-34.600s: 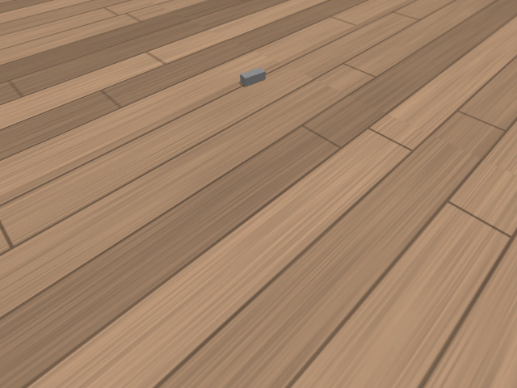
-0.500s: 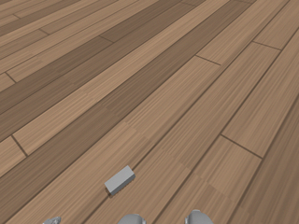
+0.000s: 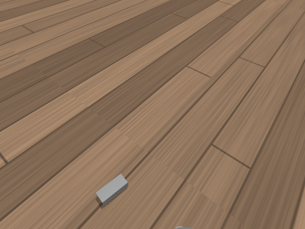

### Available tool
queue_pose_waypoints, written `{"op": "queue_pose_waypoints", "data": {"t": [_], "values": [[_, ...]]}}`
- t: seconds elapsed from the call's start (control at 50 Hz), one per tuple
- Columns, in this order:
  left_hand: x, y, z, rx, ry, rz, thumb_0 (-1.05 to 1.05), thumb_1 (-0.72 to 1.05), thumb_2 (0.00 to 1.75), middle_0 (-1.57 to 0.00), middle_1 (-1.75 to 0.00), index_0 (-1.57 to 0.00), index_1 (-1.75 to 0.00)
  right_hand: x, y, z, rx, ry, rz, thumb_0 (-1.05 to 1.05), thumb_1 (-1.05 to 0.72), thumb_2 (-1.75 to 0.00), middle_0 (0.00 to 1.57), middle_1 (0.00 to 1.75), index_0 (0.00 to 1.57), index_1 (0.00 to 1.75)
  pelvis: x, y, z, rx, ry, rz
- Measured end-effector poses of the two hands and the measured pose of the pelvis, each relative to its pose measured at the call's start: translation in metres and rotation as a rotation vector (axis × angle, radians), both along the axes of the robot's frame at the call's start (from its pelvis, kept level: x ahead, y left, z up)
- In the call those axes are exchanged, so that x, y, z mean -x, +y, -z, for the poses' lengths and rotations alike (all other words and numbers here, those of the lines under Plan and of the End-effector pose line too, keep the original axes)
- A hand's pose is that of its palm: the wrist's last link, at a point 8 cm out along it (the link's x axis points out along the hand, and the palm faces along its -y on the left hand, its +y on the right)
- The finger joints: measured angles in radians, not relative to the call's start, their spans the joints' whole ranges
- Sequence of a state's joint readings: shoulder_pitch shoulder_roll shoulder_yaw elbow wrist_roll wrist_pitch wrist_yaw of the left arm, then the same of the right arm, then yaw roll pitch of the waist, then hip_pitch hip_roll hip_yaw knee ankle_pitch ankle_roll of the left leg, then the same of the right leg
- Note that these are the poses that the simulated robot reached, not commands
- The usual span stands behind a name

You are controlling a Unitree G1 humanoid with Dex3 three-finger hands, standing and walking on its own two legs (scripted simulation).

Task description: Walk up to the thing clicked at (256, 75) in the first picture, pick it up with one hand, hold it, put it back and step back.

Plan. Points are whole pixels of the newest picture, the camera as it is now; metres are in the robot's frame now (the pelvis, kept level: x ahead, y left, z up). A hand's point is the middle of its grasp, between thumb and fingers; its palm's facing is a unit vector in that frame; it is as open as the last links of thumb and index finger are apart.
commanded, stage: walk up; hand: left
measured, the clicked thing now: (112, 189) +0.48 +0.22 -0.72
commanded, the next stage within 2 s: none
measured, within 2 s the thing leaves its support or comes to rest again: neither
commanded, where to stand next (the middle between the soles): +0.14 +0.02 m, yaw +1 degrees
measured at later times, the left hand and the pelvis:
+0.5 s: hand out of the picture +0.15 +0.26 -0.15, palm faces -0.12 -0.92 -0.36, open 7.4 cm; pelvis +0.04 +0.00 +0.00, yaw -5 degrees
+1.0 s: hand out of the picture +0.08 +0.29 -0.10, palm faces +0.01 -0.79 -0.61, open 7.4 cm; pelvis +0.06 -0.03 -0.01, yaw +1 degrees
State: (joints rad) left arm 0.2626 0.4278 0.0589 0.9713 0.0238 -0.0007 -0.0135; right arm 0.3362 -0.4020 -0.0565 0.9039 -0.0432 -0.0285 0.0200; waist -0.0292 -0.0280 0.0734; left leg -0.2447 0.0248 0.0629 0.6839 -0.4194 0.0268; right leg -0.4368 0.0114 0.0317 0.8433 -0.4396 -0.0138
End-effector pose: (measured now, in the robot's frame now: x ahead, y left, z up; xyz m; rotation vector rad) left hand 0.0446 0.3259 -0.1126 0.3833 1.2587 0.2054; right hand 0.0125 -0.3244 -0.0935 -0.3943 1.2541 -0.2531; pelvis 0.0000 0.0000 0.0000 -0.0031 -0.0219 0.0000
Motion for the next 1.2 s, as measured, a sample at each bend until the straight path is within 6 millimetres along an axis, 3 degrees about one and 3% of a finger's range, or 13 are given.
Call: {"op": "queue_pose_waypoints", "data": {"t": [0.1, 0.2, 0.34, 0.4, 0.46, 0.54, 0.66, 0.72, 0.78, 0.88, 1.02, 1.14, 1.2], "values": [[-0.043, -0.029, 0.002, 0.034, -0.061, 0.056, 0.01, 0.90, 0.90, -0.20, -0.30, -0.20, -0.30, -0.018, -0.017, 0.006, 0.005, -0.018, 0.017, 0.01, -0.90, -0.90, 0.21, 0.30, 0.21, 0.30, -0.014, -0.011, 0.003, 0.030, -0.011, 0.013], [-0.071, -0.046, -0.010, 0.056, -0.147, 0.073, 0.01, 0.90, 0.90, -0.20, -0.30, -0.20, -0.30, -0.052, -0.015, 0.001, -0.013, -0.061, 0.009, 0.01, -0.91, -0.90, 0.20, 0.30, 0.21, 0.30, -0.026, -0.018, -0.005, -0.012, -0.023, 0.038], [-0.088, -0.036, -0.012, 0.036, -0.139, 0.089, 0.01, 0.90, 0.90, -0.20, -0.30, -0.20, -0.30, -0.096, -0.002, 0.003, -0.022, -0.172, -0.005, 0.01, -0.91, -0.90, 0.20, 0.30, 0.21, 0.30, -0.035, -0.006, -0.002, -0.003, -0.033, 0.053], [-0.098, -0.024, -0.001, 0.035, -0.147, 0.079, 0.01, 0.90, 0.90, -0.20, -0.30, -0.20, -0.30, -0.098, 0.008, 0.010, -0.012, -0.179, -0.001, 0.01, -0.91, -0.90, 0.20, 0.30, 0.21, 0.30, -0.035, 0.001, 0.007, -0.025, -0.047, 0.052], [-0.104, -0.020, 0.000, 0.039, -0.140, 0.098, 0.01, 0.90, 0.90, -0.20, -0.30, -0.20, -0.30, -0.084, 0.013, 0.008, -0.023, -0.178, 0.001, 0.00, -0.91, -0.90, 0.20, 0.30, 0.21, 0.30, -0.038, 0.000, 0.007, -0.034, -0.047, 0.073], [-0.104, -0.018, -0.009, 0.041, -0.109, 0.115, 0.01, 0.90, 0.90, -0.20, -0.30, -0.20, -0.30, -0.054, -0.001, -0.005, 0.000, -0.140, 0.048, 0.00, -0.90, -0.90, 0.21, 0.30, 0.21, 0.30, -0.046, -0.011, -0.003, -0.011, -0.047, 0.086], [-0.092, -0.027, -0.018, 0.001, -0.072, 0.078, 0.01, 0.91, 0.90, -0.20, -0.30, -0.20, -0.30, -0.019, -0.047, -0.009, 0.031, -0.011, 0.085, 0.01, -0.90, -0.90, 0.21, 0.30, 0.21, 0.30, -0.056, -0.038, -0.005, 0.001, -0.039, 0.072], [-0.078, -0.037, -0.014, -0.063, -0.063, 0.050, 0.01, 0.91, 0.90, -0.20, -0.30, -0.20, -0.30, -0.022, -0.072, 0.010, 0.030, 0.049, 0.086, 0.01, -0.90, -0.90, 0.21, 0.30, 0.21, 0.30, -0.057, -0.054, 0.008, 0.007, -0.036, 0.064], [-0.058, -0.047, -0.016, -0.112, -0.020, 0.030, 0.01, 0.90, 0.90, -0.20, -0.30, -0.20, -0.30, -0.040, -0.081, 0.027, 0.013, 0.065, 0.077, 0.01, -0.91, -0.90, 0.20, 0.30, 0.21, 0.30, -0.055, -0.058, 0.013, 0.023, -0.030, 0.055], [-0.038, -0.044, -0.037, -0.173, -0.010, -0.017, 0.01, 0.90, 0.90, -0.21, -0.30, -0.20, -0.30, -0.082, -0.071, 0.041, -0.054, 0.025, 0.001, 0.01, -0.91, -0.90, 0.20, 0.30, 0.20, 0.30, -0.052, -0.052, 0.008, 0.008, -0.013, 0.027], [-0.023, -0.002, -0.057, -0.253, -0.063, -0.055, 0.01, 0.90, 0.90, -0.21, -0.30, -0.21, -0.30, -0.131, -0.035, 0.046, -0.118, -0.044, -0.083, 0.01, -0.91, -0.90, 0.20, 0.30, 0.20, 0.30, -0.058, -0.030, 0.011, -0.009, 0.001, -0.015], [-0.026, 0.043, -0.030, -0.220, -0.048, -0.075, 0.01, 0.90, 0.90, -0.20, -0.30, -0.20, -0.30, -0.153, 0.002, 0.036, -0.083, -0.141, -0.111, 0.01, -0.91, -0.90, 0.20, 0.30, 0.21, 0.30, -0.070, 0.000, 0.024, -0.060, -0.016, -0.013], [-0.043, 0.039, -0.014, -0.158, -0.026, -0.078, 0.01, 0.90, 0.90, -0.20, -0.30, -0.20, -0.30, -0.144, 0.009, 0.028, -0.059, -0.141, -0.080, 0.00, -0.91, -0.90, 0.20, 0.30, 0.21, 0.30, -0.082, 0.007, 0.021, -0.028, -0.017, -0.019]]}}
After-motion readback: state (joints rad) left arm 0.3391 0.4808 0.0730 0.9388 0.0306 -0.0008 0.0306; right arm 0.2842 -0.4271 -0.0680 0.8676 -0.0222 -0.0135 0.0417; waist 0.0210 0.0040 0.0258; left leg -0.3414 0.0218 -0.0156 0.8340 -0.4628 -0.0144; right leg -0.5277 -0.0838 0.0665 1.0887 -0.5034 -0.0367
